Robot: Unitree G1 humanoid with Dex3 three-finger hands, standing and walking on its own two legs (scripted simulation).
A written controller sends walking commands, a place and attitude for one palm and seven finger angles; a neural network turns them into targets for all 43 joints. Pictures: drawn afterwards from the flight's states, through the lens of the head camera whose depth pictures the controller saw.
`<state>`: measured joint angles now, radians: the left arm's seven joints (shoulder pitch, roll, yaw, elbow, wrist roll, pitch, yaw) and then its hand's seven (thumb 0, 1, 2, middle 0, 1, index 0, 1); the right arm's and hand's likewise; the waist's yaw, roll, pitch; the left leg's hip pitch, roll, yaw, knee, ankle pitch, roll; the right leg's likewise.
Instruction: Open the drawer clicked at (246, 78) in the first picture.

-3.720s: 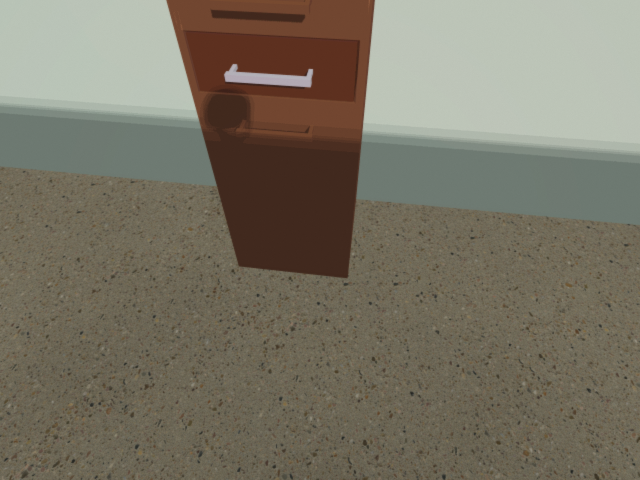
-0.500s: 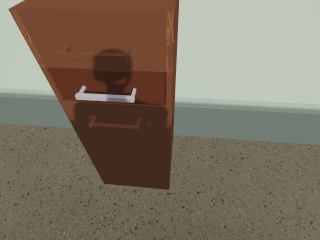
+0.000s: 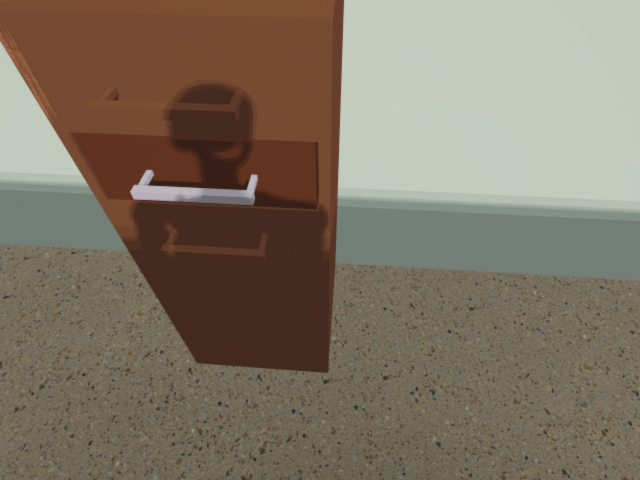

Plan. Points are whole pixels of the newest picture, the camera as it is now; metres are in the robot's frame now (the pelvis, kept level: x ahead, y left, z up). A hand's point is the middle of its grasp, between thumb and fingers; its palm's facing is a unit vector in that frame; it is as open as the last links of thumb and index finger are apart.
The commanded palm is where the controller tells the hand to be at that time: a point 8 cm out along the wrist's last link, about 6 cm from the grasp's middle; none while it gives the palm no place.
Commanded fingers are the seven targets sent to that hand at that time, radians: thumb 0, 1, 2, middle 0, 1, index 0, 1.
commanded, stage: look again from close up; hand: left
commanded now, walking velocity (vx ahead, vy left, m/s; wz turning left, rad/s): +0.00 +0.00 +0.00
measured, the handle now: (196, 186) +0.53 +0.24 +0.05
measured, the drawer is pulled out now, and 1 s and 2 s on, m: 0.00 0.00 0.00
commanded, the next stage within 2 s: raise the hand with hooked fingers in 0.32 s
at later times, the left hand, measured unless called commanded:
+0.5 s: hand out of the picture +0.05 +0.17 -0.15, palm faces -0.03 -0.94 -0.33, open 7.3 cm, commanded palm +0.11 +0.20 -0.05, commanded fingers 0.00 0.78 0.85 -0.21 -0.38 -0.21 -0.38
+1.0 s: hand (152, 439) +0.17 +0.21 -0.02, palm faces +0.09 -0.08 -0.99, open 9.5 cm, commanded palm +0.16 +0.21 +0.04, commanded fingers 0.00 0.20 0.60 -0.25 -0.75 -0.25 -0.75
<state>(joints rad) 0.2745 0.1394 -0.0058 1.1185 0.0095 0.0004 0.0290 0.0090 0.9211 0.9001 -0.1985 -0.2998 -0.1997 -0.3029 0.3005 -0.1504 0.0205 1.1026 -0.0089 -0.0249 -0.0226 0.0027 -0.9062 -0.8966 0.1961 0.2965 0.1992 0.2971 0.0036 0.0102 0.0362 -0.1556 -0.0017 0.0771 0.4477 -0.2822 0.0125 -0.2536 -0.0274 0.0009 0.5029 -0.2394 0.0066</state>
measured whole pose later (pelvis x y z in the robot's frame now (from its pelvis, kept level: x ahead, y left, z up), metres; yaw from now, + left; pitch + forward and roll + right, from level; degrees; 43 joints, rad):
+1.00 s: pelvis -0.02 -0.03 -0.04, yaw +2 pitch +6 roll +1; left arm 0.37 0.37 -0.07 -0.07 1.08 -0.06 0.43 0.00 0.40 0.69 -0.26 -0.61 -0.26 -0.61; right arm 0.02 -0.22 -0.02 0.50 -0.08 0.06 0.05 0.01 -0.90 -0.90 0.20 0.30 0.20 0.30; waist 0.13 0.01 -0.07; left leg -0.53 0.03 0.03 0.85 -0.43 -0.02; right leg -0.60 -0.02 -0.04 0.88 -0.39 -0.04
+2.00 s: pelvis -0.02 +0.00 +0.01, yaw +3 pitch -2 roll +0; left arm -0.22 0.59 0.01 -0.03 0.83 0.00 -0.16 0.00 -0.49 0.30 -0.32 -1.20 -0.32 -1.20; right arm 0.10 -0.26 0.03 0.61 0.02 0.11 0.00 0.01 -0.90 -0.90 0.20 0.30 0.20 0.30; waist 0.10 0.10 0.03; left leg -0.14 0.00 0.03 0.40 -0.22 0.01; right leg -0.20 -0.03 -0.05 0.41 -0.18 0.00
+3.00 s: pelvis -0.02 -0.01 +0.00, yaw +2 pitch +2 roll +1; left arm -0.43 0.55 -0.05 0.30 0.88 -0.11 -0.09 0.00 -0.49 0.30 -0.32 -1.20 -0.32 -1.20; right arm 0.20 -0.28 -0.02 0.64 0.03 0.13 -0.02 0.01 -0.90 -0.90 0.20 0.30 0.20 0.30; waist 0.05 0.07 0.01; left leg -0.23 0.00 0.04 0.42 -0.22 0.01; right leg -0.30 -0.03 -0.04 0.44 -0.17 0.00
